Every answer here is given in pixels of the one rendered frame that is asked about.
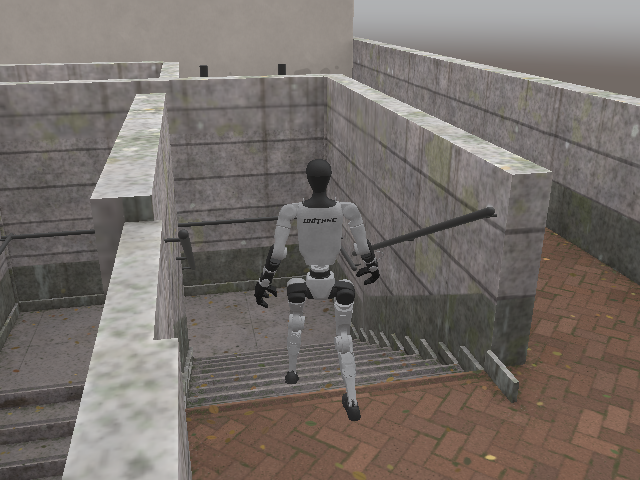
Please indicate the right robot hand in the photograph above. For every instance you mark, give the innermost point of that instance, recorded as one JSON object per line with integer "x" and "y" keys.
{"x": 372, "y": 279}

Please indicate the right robot forearm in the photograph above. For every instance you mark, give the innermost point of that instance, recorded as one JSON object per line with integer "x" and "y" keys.
{"x": 370, "y": 259}

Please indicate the left robot upper arm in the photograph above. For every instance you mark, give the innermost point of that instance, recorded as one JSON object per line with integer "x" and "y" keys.
{"x": 287, "y": 213}

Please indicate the right robot upper arm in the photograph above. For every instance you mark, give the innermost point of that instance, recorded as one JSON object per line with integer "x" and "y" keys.
{"x": 351, "y": 212}

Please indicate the left robot foot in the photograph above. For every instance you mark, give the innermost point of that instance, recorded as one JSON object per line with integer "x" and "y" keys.
{"x": 291, "y": 377}

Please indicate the left robot hand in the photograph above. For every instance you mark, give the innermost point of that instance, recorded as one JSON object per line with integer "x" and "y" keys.
{"x": 260, "y": 292}

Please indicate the left robot forearm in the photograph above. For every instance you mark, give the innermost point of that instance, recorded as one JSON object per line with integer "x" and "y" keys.
{"x": 269, "y": 269}

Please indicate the robot head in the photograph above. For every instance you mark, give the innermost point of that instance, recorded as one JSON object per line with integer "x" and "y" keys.
{"x": 318, "y": 174}

